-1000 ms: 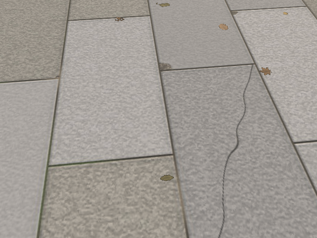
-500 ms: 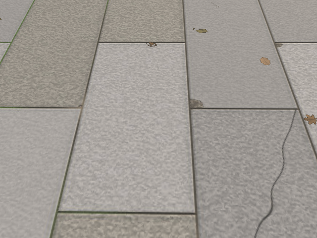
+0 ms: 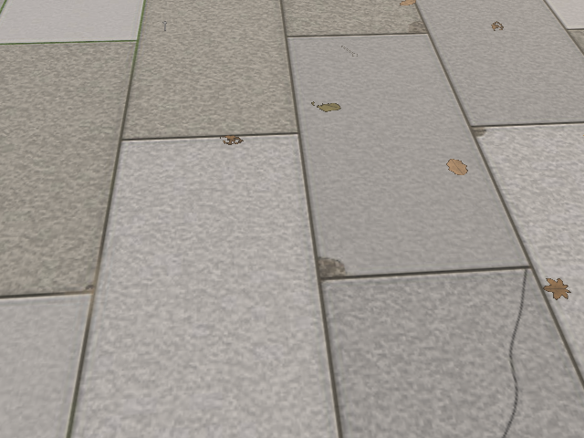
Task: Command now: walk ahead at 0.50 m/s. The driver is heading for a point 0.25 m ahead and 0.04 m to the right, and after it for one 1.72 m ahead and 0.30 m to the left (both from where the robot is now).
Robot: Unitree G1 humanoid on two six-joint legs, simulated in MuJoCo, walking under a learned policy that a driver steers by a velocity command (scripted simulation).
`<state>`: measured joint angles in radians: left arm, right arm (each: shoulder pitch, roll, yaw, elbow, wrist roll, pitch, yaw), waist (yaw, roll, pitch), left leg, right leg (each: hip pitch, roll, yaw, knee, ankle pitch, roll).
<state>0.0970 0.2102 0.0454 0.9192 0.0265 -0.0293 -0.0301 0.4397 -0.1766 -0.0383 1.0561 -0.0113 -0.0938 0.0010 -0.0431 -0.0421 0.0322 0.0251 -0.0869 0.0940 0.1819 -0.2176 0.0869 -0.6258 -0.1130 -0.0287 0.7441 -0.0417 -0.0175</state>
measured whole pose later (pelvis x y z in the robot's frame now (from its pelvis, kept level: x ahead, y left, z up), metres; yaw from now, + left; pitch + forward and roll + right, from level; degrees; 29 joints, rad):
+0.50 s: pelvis +0.24 -0.05 +0.00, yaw +0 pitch -1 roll +0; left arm 0.30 0.17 0.01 1.05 0.01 -0.08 0.02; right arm 0.17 -0.20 -0.04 0.98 -0.02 -0.02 -0.02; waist 0.01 0.04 0.09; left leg -0.48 0.03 0.00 0.73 -0.19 0.02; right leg -0.13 0.06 -0.11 0.32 -0.18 -0.09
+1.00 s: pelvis +0.28 -0.05 +0.00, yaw -1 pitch +0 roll +1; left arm 0.45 0.18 0.04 1.11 0.02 -0.02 0.03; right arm 0.21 -0.22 -0.07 1.00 -0.02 0.01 0.01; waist 0.03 0.00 -0.05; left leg -0.43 -0.03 0.04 0.74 -0.27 0.03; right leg -0.05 0.02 -0.01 0.29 -0.26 -0.07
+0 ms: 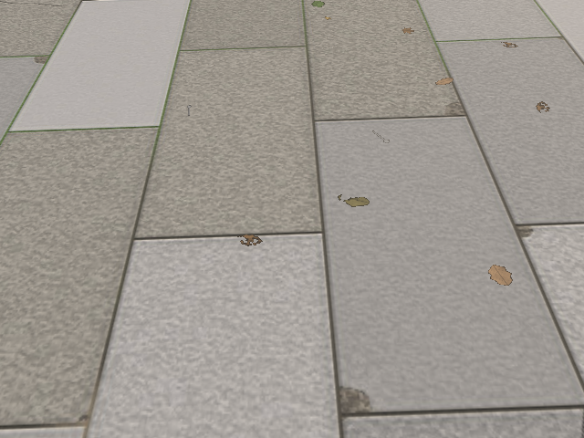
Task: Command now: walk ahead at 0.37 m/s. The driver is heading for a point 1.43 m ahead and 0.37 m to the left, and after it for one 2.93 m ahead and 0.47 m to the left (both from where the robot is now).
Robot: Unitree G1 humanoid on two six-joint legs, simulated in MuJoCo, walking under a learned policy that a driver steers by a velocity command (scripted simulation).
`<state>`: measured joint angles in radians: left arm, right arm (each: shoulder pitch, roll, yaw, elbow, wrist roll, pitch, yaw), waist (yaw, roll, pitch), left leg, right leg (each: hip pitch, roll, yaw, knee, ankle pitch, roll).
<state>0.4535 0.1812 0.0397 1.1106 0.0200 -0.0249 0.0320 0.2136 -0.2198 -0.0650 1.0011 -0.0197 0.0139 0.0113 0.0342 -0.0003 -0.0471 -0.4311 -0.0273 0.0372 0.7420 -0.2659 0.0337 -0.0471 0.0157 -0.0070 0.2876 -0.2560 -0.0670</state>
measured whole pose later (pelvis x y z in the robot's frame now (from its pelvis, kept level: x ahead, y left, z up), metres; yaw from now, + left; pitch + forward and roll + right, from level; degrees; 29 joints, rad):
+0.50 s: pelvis +0.20 +0.07 -0.01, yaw +1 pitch +0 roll +1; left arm 0.28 0.22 0.06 1.01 0.03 -0.06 -0.02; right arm 0.29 -0.20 -0.05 0.99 -0.02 -0.08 0.01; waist 0.01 -0.04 0.02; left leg -0.16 -0.05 0.10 0.35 -0.20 0.08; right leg -0.48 -0.07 -0.01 1.09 -0.27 -0.07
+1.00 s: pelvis +0.48 +0.02 -0.01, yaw +1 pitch -1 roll +0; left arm 0.25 0.21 0.06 1.00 0.02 -0.08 -0.01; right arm 0.27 -0.22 -0.05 0.97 -0.03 -0.06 0.01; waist 0.00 0.03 0.06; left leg -0.44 0.05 0.00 1.14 -0.30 0.07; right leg -0.23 0.06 -0.11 0.39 -0.16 -0.10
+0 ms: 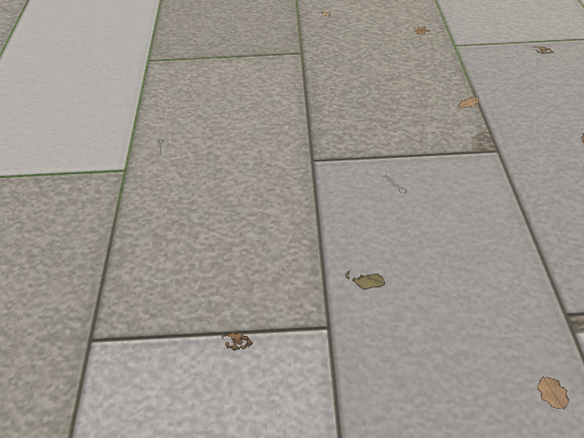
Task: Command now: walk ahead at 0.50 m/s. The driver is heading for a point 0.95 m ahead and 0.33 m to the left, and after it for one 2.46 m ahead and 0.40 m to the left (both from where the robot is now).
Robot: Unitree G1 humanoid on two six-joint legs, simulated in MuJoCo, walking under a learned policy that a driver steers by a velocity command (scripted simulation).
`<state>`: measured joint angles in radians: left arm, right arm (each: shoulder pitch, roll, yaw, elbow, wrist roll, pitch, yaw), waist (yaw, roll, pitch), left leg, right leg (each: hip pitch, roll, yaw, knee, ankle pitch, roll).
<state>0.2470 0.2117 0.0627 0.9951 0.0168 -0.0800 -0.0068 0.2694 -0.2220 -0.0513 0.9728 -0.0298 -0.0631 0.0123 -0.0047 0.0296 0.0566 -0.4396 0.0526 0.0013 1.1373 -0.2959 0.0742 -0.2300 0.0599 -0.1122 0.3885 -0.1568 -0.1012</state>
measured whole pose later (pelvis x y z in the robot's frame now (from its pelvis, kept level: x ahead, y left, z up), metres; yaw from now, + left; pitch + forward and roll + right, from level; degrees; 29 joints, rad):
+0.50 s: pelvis +0.28 +0.06 -0.01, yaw +3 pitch +0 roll +0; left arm 0.31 0.22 0.05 1.01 0.02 -0.08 0.01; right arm 0.16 -0.22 -0.06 0.93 -0.01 -0.06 0.01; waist 0.01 -0.02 0.08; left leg -0.34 -0.06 0.08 0.49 -0.15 0.09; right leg -0.30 0.00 -0.03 1.16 -0.38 -0.05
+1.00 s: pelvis +0.42 +0.03 -0.01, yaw +20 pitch +1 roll +0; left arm 0.12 0.24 0.03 0.80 0.02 -0.03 0.04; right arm 0.30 -0.29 -0.09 0.86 -0.01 0.02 -0.01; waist -0.04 0.03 0.03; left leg -0.26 -0.15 -0.17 0.69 -0.45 0.07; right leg -0.31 0.03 0.02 0.53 -0.22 -0.03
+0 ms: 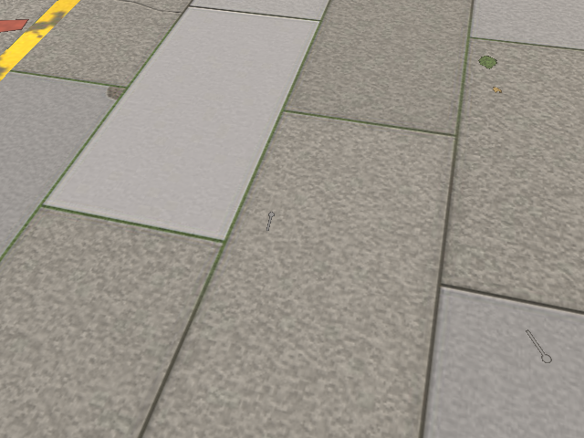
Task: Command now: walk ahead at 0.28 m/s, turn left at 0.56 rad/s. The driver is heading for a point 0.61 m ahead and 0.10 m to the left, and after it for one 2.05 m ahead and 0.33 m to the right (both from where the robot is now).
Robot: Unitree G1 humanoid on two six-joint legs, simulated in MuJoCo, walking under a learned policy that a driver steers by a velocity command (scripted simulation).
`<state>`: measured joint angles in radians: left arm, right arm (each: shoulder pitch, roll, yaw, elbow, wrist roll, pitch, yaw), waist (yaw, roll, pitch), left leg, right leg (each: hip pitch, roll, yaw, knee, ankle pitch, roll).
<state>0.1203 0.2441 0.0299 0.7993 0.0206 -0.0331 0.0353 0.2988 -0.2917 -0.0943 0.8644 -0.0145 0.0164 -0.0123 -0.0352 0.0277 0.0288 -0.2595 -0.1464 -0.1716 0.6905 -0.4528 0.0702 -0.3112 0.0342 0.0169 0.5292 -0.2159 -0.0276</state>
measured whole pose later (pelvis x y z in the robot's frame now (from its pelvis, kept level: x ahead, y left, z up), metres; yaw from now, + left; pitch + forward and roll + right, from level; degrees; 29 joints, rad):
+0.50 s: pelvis +0.17 +0.06 -0.01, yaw +18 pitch +2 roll -1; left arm 0.43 0.26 0.05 0.91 0.02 -0.05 0.01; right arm 0.02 -0.26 -0.05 0.70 -0.05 0.00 0.08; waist 0.07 0.00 0.05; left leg -0.47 -0.01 0.09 0.59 -0.23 0.11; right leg 0.07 -0.09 -0.27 0.43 -0.46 0.05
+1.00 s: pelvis +0.41 +0.18 -0.01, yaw +17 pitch +1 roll +0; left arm 0.15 0.25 0.03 0.80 0.03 -0.01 -0.05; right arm 0.40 -0.23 -0.02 0.92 -0.02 -0.08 -0.02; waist -0.04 -0.03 0.04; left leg 0.19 -0.12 0.09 0.12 -0.34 0.10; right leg -0.62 0.00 -0.08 0.66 -0.03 -0.07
